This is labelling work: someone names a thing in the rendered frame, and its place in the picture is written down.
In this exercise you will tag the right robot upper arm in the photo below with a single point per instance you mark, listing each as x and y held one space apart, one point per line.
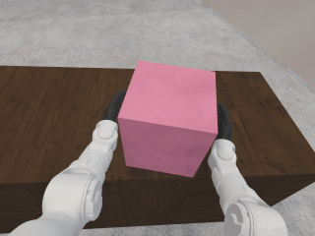
246 219

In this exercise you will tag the carton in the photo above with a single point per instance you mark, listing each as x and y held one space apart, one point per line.
169 118

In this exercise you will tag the robot left forearm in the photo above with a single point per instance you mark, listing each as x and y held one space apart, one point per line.
95 159

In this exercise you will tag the left robot upper arm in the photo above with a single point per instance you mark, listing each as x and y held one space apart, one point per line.
71 201

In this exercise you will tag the pedestal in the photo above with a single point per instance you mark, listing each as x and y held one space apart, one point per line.
47 119

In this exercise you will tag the right robot hand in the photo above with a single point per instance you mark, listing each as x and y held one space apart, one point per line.
224 124

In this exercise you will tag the left robot hand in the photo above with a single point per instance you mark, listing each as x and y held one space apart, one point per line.
112 110

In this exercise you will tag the robot right forearm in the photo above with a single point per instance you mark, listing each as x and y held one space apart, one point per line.
229 183

